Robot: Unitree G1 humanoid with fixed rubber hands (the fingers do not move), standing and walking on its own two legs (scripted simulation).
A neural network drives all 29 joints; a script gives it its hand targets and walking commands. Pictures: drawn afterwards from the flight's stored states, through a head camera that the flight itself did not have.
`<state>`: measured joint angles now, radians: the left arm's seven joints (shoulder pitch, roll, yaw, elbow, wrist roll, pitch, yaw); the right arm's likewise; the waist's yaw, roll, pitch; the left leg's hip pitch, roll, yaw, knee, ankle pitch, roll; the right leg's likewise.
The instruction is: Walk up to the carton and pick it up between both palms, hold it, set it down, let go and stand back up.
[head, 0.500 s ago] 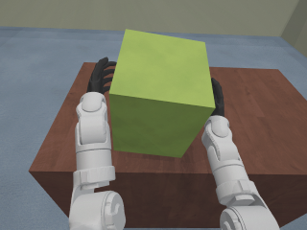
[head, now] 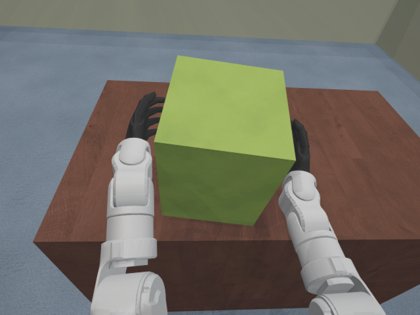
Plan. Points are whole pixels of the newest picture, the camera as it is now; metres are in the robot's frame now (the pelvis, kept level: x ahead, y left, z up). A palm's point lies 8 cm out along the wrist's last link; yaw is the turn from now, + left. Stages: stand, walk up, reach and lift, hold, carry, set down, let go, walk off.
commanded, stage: set down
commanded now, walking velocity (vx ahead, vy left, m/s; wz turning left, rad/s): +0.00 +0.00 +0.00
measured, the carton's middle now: (218, 148) +0.40 -0.02 +0.11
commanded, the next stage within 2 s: none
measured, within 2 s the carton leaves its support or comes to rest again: rests again in 1.76 s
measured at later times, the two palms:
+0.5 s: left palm (150, 136) +0.41 +0.11 +0.14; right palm (296, 170) +0.34 -0.17 +0.11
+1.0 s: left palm (154, 139) +0.43 +0.10 +0.11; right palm (290, 177) +0.34 -0.17 +0.08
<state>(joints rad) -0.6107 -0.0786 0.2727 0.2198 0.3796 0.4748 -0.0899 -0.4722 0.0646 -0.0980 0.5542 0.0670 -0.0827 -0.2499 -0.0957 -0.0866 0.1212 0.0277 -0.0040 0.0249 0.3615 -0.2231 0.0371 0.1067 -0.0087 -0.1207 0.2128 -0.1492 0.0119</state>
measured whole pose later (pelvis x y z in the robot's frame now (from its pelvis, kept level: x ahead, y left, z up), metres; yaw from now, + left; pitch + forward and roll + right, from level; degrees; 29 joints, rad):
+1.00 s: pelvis +0.01 +0.01 +0.00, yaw -2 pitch -2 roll -2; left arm -0.78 0.00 0.33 0.73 0.34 0.22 -0.11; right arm -0.52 0.16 -0.31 0.74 -0.11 -0.18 -0.27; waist -0.10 -0.06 0.06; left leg -0.10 0.00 0.06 0.36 -0.22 0.05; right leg -0.02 -0.01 -0.10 0.19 -0.12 0.02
